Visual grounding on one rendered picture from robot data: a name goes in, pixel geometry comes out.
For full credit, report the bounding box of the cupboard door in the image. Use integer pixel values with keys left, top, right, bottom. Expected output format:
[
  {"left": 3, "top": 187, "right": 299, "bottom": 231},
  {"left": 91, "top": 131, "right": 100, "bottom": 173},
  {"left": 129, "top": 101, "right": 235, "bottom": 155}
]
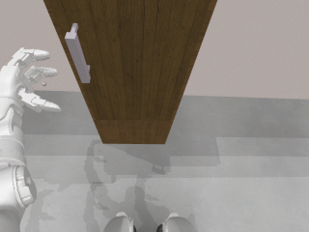
[{"left": 49, "top": 0, "right": 211, "bottom": 122}]

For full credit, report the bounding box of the robot shin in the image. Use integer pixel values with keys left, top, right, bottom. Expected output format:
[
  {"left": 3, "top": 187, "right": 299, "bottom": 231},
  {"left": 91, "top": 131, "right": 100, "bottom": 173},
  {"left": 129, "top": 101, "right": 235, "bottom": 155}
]
[
  {"left": 116, "top": 212, "right": 127, "bottom": 217},
  {"left": 167, "top": 213, "right": 179, "bottom": 219}
]

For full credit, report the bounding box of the handle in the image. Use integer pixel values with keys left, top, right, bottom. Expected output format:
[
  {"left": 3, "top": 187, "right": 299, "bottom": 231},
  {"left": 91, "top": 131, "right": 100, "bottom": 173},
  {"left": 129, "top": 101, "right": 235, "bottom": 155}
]
[{"left": 65, "top": 23, "right": 91, "bottom": 83}]

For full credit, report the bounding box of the right robot shin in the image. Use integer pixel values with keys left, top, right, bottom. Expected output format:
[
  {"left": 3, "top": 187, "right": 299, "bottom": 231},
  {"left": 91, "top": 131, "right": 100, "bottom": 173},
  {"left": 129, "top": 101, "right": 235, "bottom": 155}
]
[{"left": 167, "top": 213, "right": 179, "bottom": 219}]

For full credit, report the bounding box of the robot left upper arm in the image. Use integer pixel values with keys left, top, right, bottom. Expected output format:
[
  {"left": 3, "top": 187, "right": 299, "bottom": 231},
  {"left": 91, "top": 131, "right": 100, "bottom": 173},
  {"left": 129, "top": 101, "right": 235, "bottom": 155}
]
[{"left": 0, "top": 165, "right": 37, "bottom": 232}]

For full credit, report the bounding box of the left robot shin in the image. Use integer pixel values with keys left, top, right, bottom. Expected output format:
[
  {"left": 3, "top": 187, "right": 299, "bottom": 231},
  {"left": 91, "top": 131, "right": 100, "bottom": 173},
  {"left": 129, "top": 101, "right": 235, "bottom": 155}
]
[{"left": 116, "top": 212, "right": 127, "bottom": 217}]

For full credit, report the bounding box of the robot left hand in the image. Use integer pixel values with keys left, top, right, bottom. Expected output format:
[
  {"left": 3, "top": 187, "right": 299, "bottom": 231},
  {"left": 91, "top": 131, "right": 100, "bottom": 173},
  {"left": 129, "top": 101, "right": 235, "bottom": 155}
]
[{"left": 0, "top": 47, "right": 62, "bottom": 113}]

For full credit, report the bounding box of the robot left forearm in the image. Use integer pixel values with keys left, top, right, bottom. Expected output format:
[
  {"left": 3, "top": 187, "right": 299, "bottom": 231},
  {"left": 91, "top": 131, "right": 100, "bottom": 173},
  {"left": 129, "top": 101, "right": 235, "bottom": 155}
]
[{"left": 0, "top": 97, "right": 27, "bottom": 169}]

